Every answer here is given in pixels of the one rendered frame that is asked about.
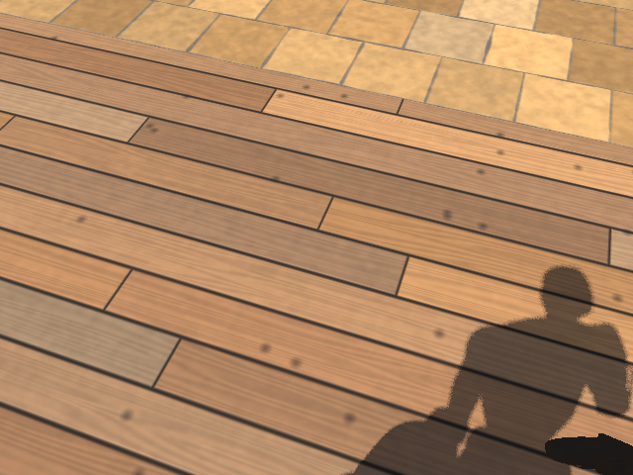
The right robot hand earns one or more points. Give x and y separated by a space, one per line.
605 454

